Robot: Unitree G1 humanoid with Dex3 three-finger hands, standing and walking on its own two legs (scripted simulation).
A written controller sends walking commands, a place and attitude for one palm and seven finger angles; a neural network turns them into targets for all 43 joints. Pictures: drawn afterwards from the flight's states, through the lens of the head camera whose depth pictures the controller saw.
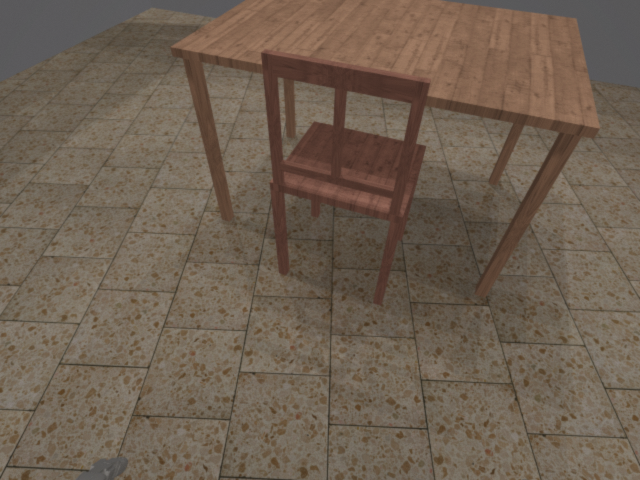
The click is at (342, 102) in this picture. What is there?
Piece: chair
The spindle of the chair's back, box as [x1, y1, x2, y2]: [331, 89, 346, 177]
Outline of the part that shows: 335,89 331,175 338,177 340,174 346,91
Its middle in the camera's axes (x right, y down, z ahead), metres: +0.04 -0.27 +1.00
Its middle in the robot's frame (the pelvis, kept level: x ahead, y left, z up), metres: +0.93 +0.00 -0.09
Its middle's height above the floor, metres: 0.68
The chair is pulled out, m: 0.00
